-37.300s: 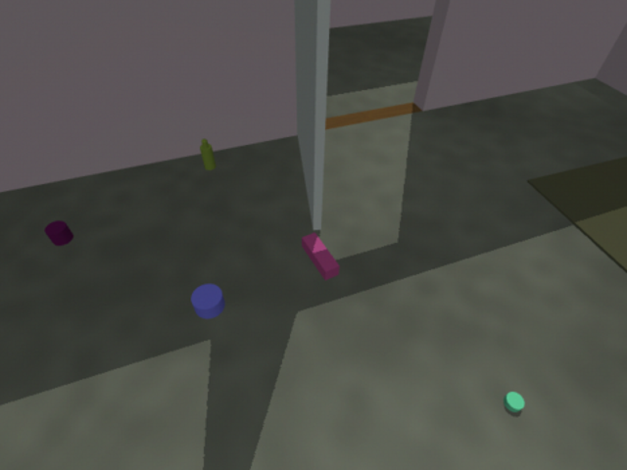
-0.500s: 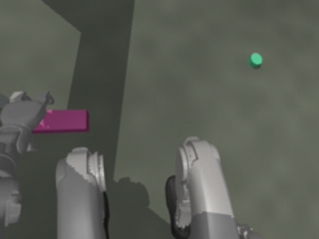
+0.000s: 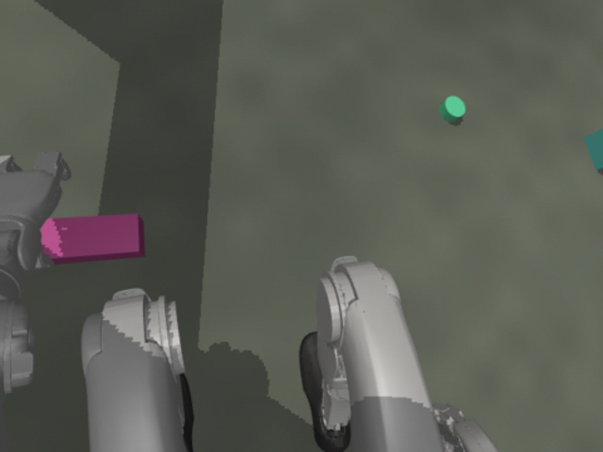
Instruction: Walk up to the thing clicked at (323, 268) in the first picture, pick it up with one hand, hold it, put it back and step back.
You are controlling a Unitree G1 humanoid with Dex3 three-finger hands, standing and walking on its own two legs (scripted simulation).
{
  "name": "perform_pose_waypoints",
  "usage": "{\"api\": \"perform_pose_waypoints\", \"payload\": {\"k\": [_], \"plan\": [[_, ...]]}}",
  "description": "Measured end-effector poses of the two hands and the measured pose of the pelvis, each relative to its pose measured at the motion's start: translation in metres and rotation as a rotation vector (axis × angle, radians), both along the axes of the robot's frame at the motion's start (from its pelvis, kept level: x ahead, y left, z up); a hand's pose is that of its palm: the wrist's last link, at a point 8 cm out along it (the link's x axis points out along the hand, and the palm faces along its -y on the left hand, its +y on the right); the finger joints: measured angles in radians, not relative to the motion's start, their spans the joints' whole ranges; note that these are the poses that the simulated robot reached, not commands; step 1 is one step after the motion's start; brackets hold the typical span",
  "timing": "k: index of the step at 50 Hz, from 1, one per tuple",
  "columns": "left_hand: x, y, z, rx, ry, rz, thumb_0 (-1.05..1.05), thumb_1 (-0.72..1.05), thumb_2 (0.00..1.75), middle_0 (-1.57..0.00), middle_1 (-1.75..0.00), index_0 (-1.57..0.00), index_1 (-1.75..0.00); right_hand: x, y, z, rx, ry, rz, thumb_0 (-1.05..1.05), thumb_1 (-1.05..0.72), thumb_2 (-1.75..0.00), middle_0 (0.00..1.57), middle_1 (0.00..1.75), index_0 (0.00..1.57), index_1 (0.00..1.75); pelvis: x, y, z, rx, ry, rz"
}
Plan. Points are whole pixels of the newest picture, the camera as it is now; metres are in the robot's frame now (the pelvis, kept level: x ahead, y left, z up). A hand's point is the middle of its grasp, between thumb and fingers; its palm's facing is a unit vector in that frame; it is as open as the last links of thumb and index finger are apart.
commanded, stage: approach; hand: left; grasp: from above
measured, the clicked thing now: (73, 240) +0.43 +0.28 -0.29
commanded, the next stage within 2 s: close in in 0.12 s
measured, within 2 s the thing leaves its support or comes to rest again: neither
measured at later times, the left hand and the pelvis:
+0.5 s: hand (36, 246) +0.40 +0.29 -0.18, palm faces -0.50 -0.07 -0.87, open 13.8 cm; pelvis -0.01 +0.00 +0.00, yaw +0 degrees
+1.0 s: hand (59, 238) +0.42 +0.28 -0.24, palm faces -0.47 -0.10 -0.88, open 14.2 cm; pelvis +0.01 +0.00 -0.03, yaw -3 degrees
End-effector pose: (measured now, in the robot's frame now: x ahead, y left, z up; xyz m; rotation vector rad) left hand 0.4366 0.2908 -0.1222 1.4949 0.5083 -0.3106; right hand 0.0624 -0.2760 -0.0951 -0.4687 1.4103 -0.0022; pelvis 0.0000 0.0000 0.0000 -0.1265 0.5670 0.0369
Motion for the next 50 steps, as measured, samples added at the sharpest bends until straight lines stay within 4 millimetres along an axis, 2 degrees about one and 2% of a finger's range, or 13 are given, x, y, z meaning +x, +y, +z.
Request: {"api": "perform_pose_waypoints", "payload": {"k": [3,7,11,17,21,25,37,42,50], "plan": [[-0.012,-0.002,-0.005,-0.026,0.005,-0.037,0.00,-0.50,1.03,-0.10,-1.05,-0.10,-1.06,-0.013,0.001,-0.001,0.014,0.048,-0.028,0.00,-0.91,-0.89,0.20,0.30,0.20,0.30,0.001,0.000,0.001,-0.001,0.000,0.000],[-0.032,-0.004,0.004,-0.049,-0.047,-0.086,0.00,-0.49,1.03,-0.12,-1.03,-0.11,-1.04,-0.018,0.002,-0.001,0.026,0.080,-0.067,0.00,-0.91,-0.89,0.20,0.30,0.20,0.30,0.001,-0.001,0.005,0.006,0.005,0.003],[-0.043,0.004,0.021,-0.025,-0.074,-0.100,0.00,-0.50,1.04,-0.12,-1.01,-0.11,-1.03,-0.007,-0.001,0.000,0.025,0.055,-0.058,0.00,-0.91,-0.89,0.21,0.30,0.20,0.30,0.000,-0.002,0.010,0.018,0.009,0.008],[-0.036,0.018,0.029,0.010,-0.038,-0.051,0.00,-0.50,1.04,-0.11,-1.03,-0.11,-1.03,0.022,-0.005,0.003,0.008,-0.046,0.019,0.00,-0.91,-0.89,0.20,0.30,0.20,0.30,-0.005,-0.004,0.010,0.021,-0.003,0.009],[-0.031,0.011,0.018,-0.017,-0.006,-0.056,0.00,-0.49,1.02,-0.10,-1.04,-0.11,-1.04,0.031,-0.007,0.006,-0.010,-0.077,0.061,0.00,-0.91,-0.89,0.20,0.30,0.20,0.30,-0.007,-0.004,0.006,0.015,-0.017,0.010],[-0.030,0.002,0.001,-0.055,-0.009,-0.084,0.00,-0.48,1.00,-0.10,-1.04,-0.11,-1.03,0.029,-0.008,0.007,-0.028,-0.062,0.083,0.00,-0.91,-0.89,0.20,0.30,0.20,0.30,-0.006,-0.003,0.002,0.006,-0.026,0.004],[-0.023,-0.014,-0.046,-0.038,-0.057,-0.102,0.00,-0.51,1.00,-0.08,-1.00,-0.08,-1.00,-0.006,0.000,-0.006,-0.003,0.075,0.110,0.00,-0.90,-0.89,0.20,0.30,0.20,0.30,0.001,0.000,-0.018,-0.013,-0.036,-0.014],[-0.014,-0.017,-0.054,-0.035,-0.072,-0.075,0.00,-0.52,1.01,-0.08,-0.98,-0.07,-0.99,-0.016,0.006,-0.012,0.040,0.103,0.113,0.00,-0.90,-0.89,0.20,0.30,0.20,0.30,0.004,0.001,-0.022,-0.020,-0.039,-0.022],[-0.007,-0.003,-0.060,-0.034,-0.035,0.014,0.00,-0.52,1.02,-0.08,-0.97,-0.06,-0.98,-0.022,0.009,-0.015,0.063,0.109,0.111,0.00,-0.90,-0.89,0.20,0.30,0.20,0.30,0.007,0.002,-0.028,-0.030,-0.047,-0.030]]}}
